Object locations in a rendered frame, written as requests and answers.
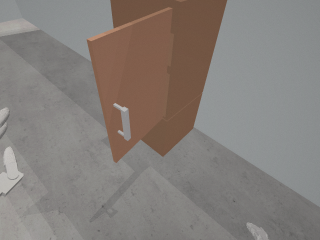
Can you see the cupboard door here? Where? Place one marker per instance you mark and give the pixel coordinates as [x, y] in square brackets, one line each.
[130, 67]

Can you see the right robot hand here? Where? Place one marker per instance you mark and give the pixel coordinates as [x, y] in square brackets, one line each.
[258, 233]

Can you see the handle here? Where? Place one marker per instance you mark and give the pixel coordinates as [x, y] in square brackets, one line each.
[125, 122]

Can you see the left robot hand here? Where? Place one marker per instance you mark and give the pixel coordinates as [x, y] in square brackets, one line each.
[11, 177]

